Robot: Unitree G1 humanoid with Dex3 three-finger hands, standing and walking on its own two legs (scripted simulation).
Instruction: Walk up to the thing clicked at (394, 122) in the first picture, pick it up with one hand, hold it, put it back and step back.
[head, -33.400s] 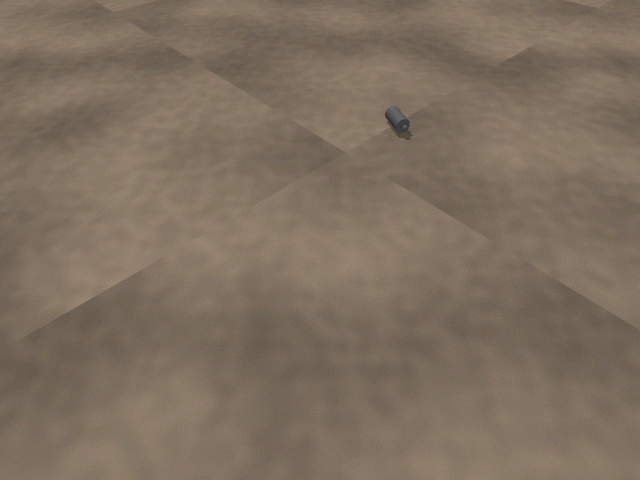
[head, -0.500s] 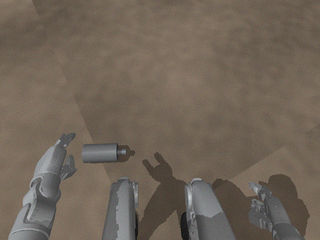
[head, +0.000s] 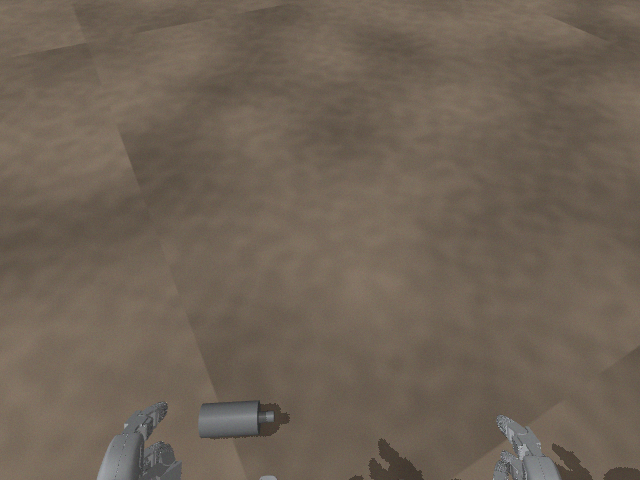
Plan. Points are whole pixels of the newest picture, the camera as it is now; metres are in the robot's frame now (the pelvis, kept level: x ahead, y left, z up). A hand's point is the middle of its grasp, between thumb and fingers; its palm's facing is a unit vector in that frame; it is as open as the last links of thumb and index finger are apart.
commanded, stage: home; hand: left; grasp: from above
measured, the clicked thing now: (238, 418) +0.42 +0.22 -0.65
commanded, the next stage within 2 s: none
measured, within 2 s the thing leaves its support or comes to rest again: neither
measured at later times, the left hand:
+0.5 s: hand out of the picture +0.17 +0.18 -0.02, palm faces +0.07 -0.98 -0.20, open 7.4 cm
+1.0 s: hand (176, 479) +0.18 +0.18 -0.02, palm faces +0.06 -0.98 -0.21, open 7.4 cm
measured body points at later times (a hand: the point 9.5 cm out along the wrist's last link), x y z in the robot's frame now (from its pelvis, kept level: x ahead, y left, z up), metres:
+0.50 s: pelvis +0.01 +0.00 +0.02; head +0.03 +0.00 +0.47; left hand +0.17 +0.23 -0.01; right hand +0.19 -0.24 -0.03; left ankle +0.03 +0.12 -0.66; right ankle +0.00 -0.14 -0.66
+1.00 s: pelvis +0.01 -0.01 +0.02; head +0.03 +0.00 +0.47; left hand +0.17 +0.23 -0.01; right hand +0.17 -0.25 -0.04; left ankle +0.03 +0.12 -0.66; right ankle +0.00 -0.14 -0.66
